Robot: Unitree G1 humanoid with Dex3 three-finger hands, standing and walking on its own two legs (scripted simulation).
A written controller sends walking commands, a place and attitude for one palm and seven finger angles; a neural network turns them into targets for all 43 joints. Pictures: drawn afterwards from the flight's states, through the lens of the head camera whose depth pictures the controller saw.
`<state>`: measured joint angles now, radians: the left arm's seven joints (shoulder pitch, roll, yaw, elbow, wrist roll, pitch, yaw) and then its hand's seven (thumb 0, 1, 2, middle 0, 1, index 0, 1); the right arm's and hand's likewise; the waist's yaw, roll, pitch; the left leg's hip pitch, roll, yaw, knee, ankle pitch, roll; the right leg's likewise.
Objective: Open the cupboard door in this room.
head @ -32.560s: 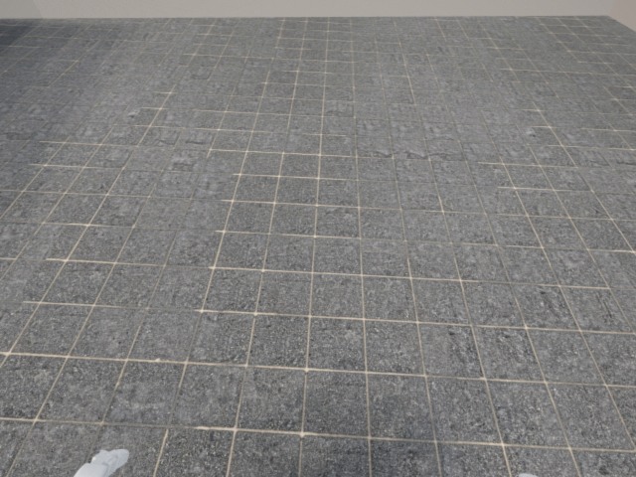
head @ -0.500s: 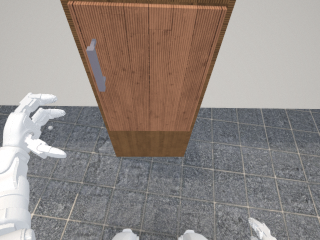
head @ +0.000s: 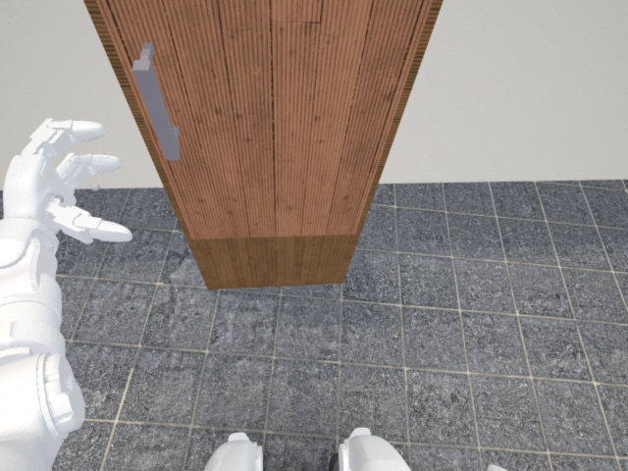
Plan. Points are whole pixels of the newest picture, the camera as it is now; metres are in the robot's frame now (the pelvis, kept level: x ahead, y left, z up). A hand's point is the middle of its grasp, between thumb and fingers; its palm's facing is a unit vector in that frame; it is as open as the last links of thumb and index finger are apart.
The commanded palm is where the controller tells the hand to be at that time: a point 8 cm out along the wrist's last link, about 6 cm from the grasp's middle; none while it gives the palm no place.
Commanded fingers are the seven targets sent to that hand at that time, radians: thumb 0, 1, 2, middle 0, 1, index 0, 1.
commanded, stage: move the hooked fingers beside the handle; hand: left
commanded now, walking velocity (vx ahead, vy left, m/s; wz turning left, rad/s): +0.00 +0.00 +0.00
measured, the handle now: (161, 106) +0.59 +0.20 +0.07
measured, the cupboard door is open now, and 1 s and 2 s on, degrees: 0 0 0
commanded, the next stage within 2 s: slide the fingers in behind the handle in 1.46 s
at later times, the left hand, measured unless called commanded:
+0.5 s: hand (106, 138) +0.52 +0.26 +0.08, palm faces +0.03 -1.00 +0.00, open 14.0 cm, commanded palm +0.51 +0.30 +0.07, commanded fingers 0.00 -0.50 0.30 -0.30 -1.20 -0.30 -1.20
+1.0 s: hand (100, 133) +0.53 +0.27 +0.07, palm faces +0.08 -1.00 -0.02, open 14.0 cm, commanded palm +0.51 +0.30 +0.07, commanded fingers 0.00 -0.50 0.30 -0.30 -1.20 -0.30 -1.20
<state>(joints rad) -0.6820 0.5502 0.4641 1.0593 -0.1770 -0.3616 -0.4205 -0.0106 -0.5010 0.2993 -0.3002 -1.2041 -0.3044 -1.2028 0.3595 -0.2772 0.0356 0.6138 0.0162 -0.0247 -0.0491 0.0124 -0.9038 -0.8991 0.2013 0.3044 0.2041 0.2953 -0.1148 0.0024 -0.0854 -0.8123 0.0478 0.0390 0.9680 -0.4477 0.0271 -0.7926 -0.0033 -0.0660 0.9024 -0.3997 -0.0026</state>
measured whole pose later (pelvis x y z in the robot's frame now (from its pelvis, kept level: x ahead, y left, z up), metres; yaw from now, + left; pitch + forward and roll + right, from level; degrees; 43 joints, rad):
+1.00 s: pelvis +0.01 +0.01 -0.01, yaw -2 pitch +23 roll -5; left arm -0.92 0.74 0.55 1.21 -0.07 -0.37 -0.38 -0.01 -0.50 0.30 -0.30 -1.20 -0.30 -1.20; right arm 0.43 -0.27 0.06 0.59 -0.02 0.10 -0.01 0.01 -0.90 -0.90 0.20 0.30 0.20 0.30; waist -0.20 0.01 -0.08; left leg -0.95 0.08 0.03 1.03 -0.49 0.03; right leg -0.91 0.03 -0.07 0.91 -0.40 0.00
